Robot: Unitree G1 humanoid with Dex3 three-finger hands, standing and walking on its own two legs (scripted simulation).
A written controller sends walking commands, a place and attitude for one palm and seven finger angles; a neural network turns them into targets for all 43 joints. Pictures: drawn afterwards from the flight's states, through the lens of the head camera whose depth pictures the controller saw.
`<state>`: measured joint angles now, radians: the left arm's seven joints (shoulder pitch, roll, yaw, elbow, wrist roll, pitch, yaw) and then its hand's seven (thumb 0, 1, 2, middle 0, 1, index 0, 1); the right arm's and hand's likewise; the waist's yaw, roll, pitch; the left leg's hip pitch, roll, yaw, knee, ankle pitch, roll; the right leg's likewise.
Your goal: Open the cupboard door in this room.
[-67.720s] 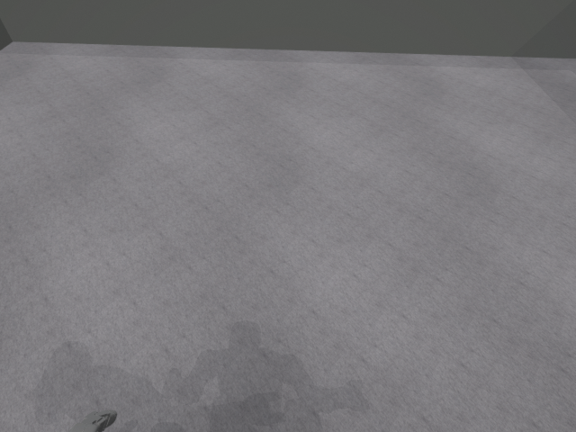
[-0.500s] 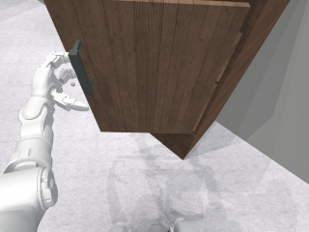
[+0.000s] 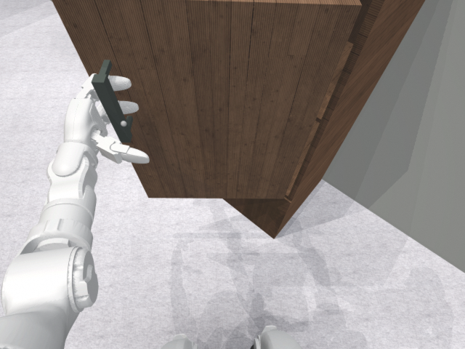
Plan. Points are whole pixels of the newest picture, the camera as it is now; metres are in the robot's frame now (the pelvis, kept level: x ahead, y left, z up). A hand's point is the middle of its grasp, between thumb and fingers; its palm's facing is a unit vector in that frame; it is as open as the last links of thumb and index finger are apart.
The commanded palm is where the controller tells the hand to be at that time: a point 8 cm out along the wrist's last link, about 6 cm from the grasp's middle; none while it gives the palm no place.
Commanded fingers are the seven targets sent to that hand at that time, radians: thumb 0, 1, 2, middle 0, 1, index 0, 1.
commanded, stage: slide the fingers in behind the handle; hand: left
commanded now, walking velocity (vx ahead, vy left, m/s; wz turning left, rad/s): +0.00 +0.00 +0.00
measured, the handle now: (116, 104) +0.53 +0.18 +0.09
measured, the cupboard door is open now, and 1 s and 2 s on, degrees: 41 43 60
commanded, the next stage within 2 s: close the thumb around the handle in 0.58 s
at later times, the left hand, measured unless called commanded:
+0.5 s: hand (126, 125) +0.47 +0.16 +0.09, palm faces -0.05 -1.00 -0.01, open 14.1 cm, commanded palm +0.45 +0.21 +0.09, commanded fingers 0.00 -0.50 0.30 -0.30 -1.20 -0.30 -1.20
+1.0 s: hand (126, 130) +0.47 +0.16 +0.09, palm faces -0.04 -1.00 -0.02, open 11.2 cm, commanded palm +0.44 +0.20 +0.09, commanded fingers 0.00 0.45 0.71 -0.37 -1.30 -0.37 -1.30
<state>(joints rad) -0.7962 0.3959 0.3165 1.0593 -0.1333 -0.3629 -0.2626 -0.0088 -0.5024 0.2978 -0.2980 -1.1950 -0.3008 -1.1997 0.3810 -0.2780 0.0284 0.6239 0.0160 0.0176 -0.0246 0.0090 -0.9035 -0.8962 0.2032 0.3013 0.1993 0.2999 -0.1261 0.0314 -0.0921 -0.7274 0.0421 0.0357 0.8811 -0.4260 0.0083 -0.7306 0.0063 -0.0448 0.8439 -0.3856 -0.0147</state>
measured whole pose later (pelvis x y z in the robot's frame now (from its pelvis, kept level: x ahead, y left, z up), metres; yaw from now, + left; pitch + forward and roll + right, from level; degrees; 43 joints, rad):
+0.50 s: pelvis +0.01 +0.00 +0.00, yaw +0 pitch +16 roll -1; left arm -0.78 0.36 0.29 1.05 -0.14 -0.36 -0.23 -0.01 -0.50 0.30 -0.29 -1.19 -0.29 -1.20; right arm 0.38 -0.27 0.02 0.63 0.02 0.02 -0.02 0.01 -0.90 -0.90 0.20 0.30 0.20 0.30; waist -0.11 0.03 -0.10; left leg -0.71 0.04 0.04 0.87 -0.43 0.01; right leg -0.72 0.00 -0.04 0.84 -0.39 -0.01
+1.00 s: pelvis +0.00 +0.01 +0.00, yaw +0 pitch +15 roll -1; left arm -0.75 0.33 0.26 1.02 -0.14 -0.36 -0.20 0.00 -0.06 0.49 -0.33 -1.24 -0.30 -1.25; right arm 0.36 -0.27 0.02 0.64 0.02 0.01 -0.02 0.01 -0.90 -0.90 0.20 0.30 0.20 0.30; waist -0.10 0.03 -0.09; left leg -0.69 0.03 0.03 0.87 -0.43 0.02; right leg -0.69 0.00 -0.04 0.83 -0.39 -0.01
